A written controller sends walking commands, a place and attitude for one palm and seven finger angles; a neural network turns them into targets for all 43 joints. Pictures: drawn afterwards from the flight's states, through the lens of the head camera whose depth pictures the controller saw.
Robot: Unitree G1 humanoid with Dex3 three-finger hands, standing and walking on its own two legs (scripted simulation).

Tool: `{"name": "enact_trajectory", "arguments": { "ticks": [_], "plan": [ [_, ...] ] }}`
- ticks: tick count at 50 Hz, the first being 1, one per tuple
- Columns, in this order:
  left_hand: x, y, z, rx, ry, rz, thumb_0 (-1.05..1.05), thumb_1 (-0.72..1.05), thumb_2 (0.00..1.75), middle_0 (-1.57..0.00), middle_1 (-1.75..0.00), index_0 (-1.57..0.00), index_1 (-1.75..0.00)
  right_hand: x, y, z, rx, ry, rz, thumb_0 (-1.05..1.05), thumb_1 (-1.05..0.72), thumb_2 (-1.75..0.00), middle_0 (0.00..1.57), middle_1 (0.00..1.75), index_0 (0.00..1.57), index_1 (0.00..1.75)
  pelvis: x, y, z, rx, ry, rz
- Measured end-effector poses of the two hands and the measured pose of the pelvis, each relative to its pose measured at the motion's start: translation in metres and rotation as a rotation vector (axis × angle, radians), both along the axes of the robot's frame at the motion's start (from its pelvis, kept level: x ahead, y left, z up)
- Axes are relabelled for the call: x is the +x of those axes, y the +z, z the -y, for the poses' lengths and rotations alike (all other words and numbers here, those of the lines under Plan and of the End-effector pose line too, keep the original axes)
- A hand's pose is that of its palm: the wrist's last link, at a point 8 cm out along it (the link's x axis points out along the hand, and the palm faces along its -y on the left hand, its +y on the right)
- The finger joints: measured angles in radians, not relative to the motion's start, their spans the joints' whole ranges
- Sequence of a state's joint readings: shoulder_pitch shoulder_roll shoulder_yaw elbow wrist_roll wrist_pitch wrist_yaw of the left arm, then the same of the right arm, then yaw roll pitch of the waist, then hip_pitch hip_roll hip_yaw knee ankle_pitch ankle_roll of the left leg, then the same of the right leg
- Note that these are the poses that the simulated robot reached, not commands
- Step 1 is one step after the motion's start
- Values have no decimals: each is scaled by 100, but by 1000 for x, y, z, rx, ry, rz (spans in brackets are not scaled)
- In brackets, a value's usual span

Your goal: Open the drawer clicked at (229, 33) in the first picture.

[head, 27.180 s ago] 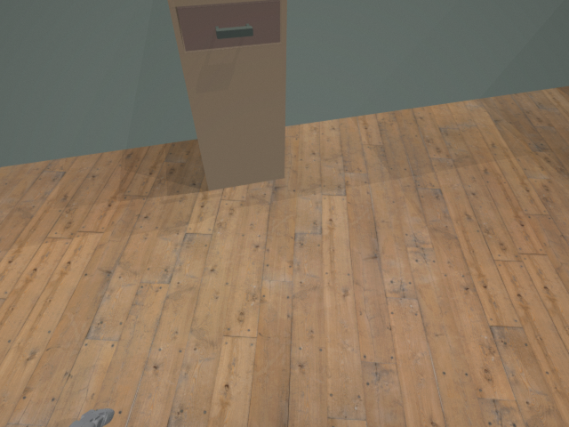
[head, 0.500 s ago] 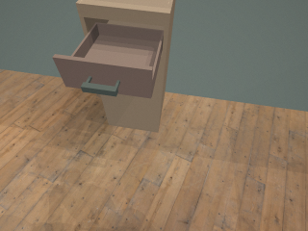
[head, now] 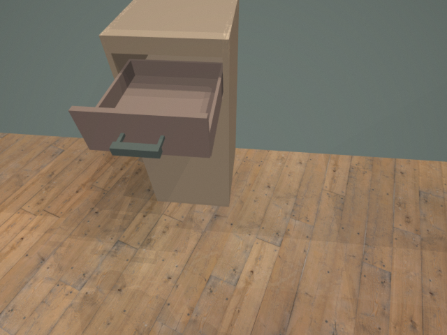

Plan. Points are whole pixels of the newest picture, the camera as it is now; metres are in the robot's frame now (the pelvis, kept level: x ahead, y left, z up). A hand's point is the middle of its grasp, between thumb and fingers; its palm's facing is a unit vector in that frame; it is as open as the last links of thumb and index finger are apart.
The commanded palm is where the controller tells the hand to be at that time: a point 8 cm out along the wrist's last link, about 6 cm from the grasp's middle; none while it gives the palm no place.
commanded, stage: let the arm hang, fingers relaxed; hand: left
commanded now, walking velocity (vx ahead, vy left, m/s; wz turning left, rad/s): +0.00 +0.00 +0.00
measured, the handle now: (139, 143) +0.55 +0.25 +0.00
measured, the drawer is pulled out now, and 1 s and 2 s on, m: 0.30 0.30 0.30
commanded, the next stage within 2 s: look to check the result in 0.08 s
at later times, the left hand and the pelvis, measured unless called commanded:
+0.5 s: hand out of the picture +0.05 +0.20 -0.16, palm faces +0.00 -0.95 -0.30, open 7.4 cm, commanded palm none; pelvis +0.01 -0.02 +0.00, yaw +0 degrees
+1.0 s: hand out of the picture +0.10 +0.21 -0.15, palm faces -0.02 -0.94 -0.34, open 7.4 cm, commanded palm none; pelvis +0.03 -0.02 +0.00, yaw -1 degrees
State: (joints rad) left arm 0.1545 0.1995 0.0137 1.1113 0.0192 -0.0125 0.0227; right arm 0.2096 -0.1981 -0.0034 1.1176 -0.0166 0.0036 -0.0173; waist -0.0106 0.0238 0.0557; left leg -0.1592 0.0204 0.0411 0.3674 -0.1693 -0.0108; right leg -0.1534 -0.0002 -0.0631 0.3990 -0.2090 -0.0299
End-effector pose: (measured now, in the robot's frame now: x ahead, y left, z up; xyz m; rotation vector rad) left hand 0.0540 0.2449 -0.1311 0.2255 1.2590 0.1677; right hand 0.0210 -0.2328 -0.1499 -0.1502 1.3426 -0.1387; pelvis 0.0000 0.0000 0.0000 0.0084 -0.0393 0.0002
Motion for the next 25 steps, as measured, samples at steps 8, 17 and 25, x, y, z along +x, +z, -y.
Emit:
{"name": "enact_trajectory", "arguments": {
  "ticks": [8, 17, 25],
  "plan": [
    [2, -1, 4, 1, -1, -18, 0, 91, 90, -20, -30, -20, -30, -3, 2, 15, -23, -8, -26, 0, -90, -90, 20, 30, 20, 30, 4, 1, 6, -1, -2, -1],
    [-11, 1, 0, 27, 16, -75, 0, 91, 90, -20, -30, -20, -30, -2, 4, 29, -40, -6, -52, 0, -90, -90, 20, 30, 20, 30, 9, 2, 13, -3, -4, -4],
    [-10, 4, -4, 47, 21, -86, 0, 91, 90, -20, -30, -20, -30, 11, 5, 38, -49, 2, -38, 0, -90, -90, 20, 30, 20, 30, 13, 2, 17, -3, -6, -5]
  ]
}}
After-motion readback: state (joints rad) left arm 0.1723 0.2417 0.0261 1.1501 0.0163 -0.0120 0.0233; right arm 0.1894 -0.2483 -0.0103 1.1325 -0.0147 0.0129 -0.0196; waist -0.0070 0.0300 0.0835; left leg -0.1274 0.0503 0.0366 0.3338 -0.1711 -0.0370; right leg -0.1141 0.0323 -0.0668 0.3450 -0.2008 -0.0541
